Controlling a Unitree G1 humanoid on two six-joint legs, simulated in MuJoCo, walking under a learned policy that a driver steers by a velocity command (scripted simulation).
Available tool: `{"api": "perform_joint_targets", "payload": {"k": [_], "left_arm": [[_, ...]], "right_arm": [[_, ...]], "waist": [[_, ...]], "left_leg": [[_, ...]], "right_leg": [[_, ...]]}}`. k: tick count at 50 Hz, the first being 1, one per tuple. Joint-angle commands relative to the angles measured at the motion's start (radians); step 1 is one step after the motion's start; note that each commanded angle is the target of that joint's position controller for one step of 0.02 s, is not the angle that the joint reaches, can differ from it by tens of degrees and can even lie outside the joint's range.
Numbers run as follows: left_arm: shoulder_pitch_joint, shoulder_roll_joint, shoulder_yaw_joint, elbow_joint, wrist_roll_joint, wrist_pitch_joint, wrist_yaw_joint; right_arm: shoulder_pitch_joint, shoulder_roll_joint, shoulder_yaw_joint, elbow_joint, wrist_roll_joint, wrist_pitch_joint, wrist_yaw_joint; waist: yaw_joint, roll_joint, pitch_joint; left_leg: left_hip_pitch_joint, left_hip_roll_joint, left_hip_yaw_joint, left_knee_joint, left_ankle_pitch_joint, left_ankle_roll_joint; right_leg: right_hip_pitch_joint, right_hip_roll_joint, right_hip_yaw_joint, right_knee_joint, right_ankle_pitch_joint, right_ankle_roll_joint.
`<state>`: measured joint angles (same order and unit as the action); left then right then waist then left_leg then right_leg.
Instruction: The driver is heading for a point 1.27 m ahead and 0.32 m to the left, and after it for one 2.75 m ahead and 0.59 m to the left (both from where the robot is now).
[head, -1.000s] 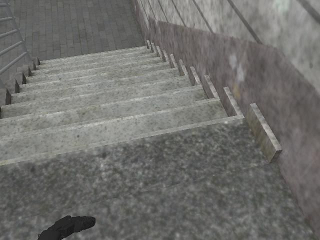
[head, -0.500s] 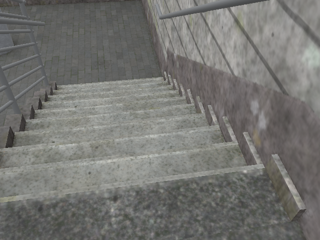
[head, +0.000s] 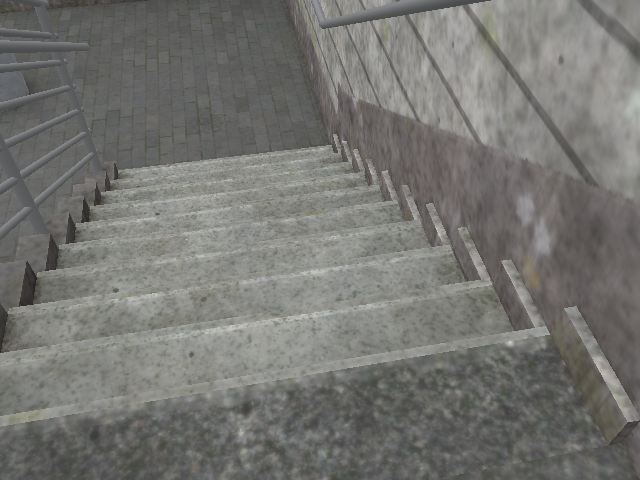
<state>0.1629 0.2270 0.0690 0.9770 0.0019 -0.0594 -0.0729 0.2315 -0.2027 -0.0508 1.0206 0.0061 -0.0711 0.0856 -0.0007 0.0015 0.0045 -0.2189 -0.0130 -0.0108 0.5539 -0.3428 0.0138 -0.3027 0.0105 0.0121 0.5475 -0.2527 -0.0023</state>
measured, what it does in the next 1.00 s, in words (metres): stands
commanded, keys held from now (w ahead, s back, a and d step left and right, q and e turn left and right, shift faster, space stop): shift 1.00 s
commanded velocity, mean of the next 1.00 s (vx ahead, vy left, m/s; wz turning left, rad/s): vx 0.00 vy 0.00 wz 0.00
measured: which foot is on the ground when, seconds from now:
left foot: down 0.00-1.00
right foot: down 0.00-1.00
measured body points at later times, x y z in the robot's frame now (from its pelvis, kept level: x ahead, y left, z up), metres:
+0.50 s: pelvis +0.01 +0.01 -0.01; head +0.03 +0.01 +0.44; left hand +0.15 +0.26 -0.13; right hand +0.10 -0.25 -0.14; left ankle -0.03 +0.11 -0.73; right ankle +0.02 -0.12 -0.73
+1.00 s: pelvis +0.01 +0.01 +0.00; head +0.03 +0.01 +0.44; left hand +0.14 +0.27 -0.14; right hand +0.09 -0.25 -0.14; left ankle -0.03 +0.11 -0.73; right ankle +0.02 -0.12 -0.73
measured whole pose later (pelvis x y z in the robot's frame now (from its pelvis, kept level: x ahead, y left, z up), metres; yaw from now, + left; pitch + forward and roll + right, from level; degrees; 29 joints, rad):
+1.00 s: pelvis +0.01 +0.01 +0.00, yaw -1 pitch -1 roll +0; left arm 0.06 0.25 0.06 1.05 -0.01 -0.07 -0.05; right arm 0.21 -0.24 -0.08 0.97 0.01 -0.08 0.08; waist 0.00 -0.01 0.04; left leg -0.18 -0.03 0.01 0.59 -0.39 0.03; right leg -0.28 0.00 0.03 0.61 -0.31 0.02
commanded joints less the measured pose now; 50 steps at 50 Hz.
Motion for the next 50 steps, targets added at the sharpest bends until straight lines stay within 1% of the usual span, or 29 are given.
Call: {"api": "perform_joint_targets", "payload": {"k": [1,7,16,28,50], "left_arm": [[-0.027,0.100,0.024,-0.054,-0.005,-0.024,-0.004],[-0.056,0.110,0.031,-0.065,-0.009,-0.030,0.003],[-0.095,0.117,0.033,-0.061,-0.009,-0.033,0.010],[-0.119,0.125,0.029,-0.030,-0.009,-0.031,0.017],[-0.142,0.141,0.014,0.028,-0.008,-0.024,0.026]], "right_arm": [[0.026,-0.102,-0.025,-0.045,0.005,-0.014,0.001],[0.001,-0.118,-0.035,-0.070,0.008,-0.021,-0.007],[-0.023,-0.135,-0.045,-0.088,0.009,-0.025,-0.012],[-0.020,-0.143,-0.050,-0.090,0.007,-0.024,-0.012],[0.002,-0.154,-0.055,-0.085,0.003,-0.023,-0.007]], "waist": [[-0.003,0.008,-0.031],[-0.001,0.004,-0.039],[0.000,-0.002,-0.042],[0.001,-0.002,-0.035],[0.005,0.002,-0.016]], "left_leg": [[-0.035,0.032,-0.030,-0.077,0.221,0.027],[-0.036,0.029,-0.028,-0.055,0.254,0.024],[-0.037,0.025,-0.026,-0.043,0.254,0.022],[-0.025,0.027,-0.027,-0.048,0.250,0.024],[0.000,0.035,-0.035,-0.065,0.262,0.031]], "right_leg": [[0.047,-0.028,0.022,-0.046,0.166,-0.032],[0.049,-0.030,0.023,-0.013,0.187,-0.029],[0.061,-0.031,0.026,0.009,0.191,-0.023],[0.073,-0.029,0.028,0.010,0.180,-0.016],[0.082,-0.029,0.026,-0.003,0.171,-0.006]]}}
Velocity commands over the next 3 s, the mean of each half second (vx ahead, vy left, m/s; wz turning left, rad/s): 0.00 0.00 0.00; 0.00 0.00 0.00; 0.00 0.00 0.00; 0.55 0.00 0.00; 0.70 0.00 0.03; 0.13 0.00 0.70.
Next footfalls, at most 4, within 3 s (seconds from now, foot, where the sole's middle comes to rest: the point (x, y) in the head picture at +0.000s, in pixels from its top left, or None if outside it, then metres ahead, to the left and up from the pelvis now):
2.22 left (291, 452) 0.57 0.09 -0.77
2.68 right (372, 393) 0.71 -0.09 -0.77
3.00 left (258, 422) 0.64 0.16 -0.77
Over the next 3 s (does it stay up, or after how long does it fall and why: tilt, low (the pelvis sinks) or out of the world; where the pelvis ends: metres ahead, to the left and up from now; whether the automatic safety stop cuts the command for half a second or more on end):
stays up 0.63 0.05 -0.02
